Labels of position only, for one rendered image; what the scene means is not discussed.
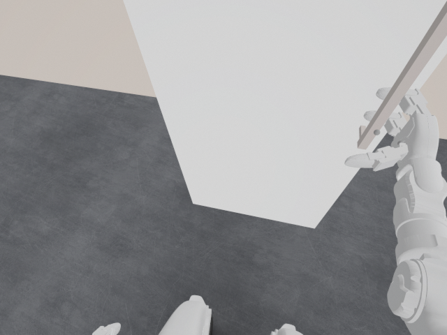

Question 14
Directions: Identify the robot right upper arm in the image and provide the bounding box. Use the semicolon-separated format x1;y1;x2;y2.
387;259;447;335

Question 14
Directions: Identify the handle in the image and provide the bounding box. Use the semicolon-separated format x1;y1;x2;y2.
358;2;447;149

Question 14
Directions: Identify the robot right shin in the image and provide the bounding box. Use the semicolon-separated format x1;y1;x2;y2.
280;324;296;331

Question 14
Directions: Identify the right robot forearm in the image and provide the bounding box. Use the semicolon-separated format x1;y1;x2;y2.
393;157;447;267

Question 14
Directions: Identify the fridge door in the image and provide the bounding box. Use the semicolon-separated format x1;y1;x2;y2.
123;0;447;229

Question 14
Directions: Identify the robot left thigh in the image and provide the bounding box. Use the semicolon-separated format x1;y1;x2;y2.
159;301;212;335

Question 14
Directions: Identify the right robot hand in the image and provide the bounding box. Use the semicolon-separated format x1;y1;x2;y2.
344;87;439;171

